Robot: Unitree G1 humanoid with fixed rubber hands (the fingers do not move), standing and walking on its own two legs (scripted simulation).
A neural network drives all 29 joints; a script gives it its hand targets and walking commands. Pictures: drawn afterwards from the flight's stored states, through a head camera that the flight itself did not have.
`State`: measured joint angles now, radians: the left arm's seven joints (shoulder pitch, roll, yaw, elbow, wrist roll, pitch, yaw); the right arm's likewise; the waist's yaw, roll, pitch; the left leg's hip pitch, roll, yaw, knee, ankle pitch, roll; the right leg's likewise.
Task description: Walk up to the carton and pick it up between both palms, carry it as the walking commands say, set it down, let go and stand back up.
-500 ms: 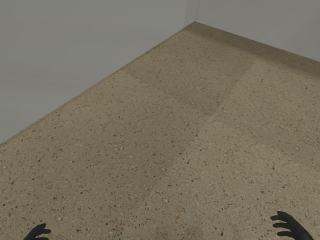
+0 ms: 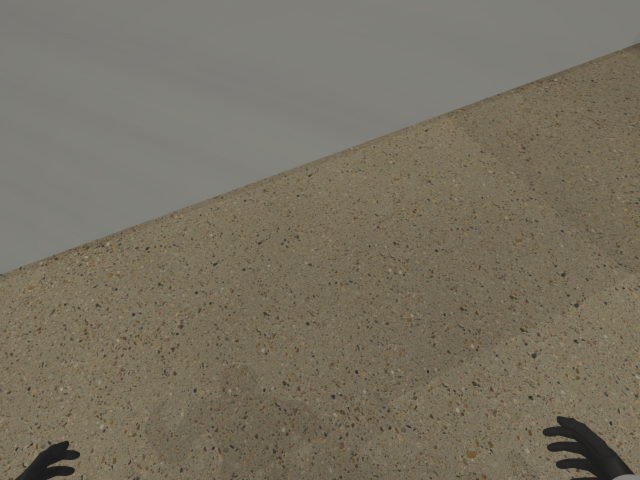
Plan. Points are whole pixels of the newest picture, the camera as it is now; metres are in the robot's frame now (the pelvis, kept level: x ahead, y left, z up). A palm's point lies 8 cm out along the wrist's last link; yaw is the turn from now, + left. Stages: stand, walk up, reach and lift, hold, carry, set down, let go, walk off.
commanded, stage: walk up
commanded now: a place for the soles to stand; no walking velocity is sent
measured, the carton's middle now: out of the picture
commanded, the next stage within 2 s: none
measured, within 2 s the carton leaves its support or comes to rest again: neither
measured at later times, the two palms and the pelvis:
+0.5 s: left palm out of the picture -0.04 +0.43 -0.02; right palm (451, 321) +0.35 -0.16 -0.06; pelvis +0.05 +0.05 +0.01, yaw +27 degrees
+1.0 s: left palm out of the picture -0.14 +0.48 -0.07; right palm (301, 280) +0.42 +0.06 -0.05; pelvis +0.06 +0.17 +0.00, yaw +52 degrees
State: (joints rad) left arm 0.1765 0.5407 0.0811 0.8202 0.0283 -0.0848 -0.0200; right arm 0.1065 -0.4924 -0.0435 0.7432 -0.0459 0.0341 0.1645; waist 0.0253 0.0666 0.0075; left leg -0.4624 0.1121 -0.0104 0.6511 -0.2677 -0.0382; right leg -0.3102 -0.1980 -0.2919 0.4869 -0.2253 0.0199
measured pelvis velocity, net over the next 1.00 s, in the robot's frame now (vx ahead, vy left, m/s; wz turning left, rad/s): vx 0.06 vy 0.17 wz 0.90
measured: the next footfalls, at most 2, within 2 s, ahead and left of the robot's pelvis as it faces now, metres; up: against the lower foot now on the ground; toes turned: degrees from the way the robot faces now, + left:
left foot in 0.04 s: +0.07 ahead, +0.19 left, +0.00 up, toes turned +5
right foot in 0.34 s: +0.16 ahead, +0.01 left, +0.00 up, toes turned +10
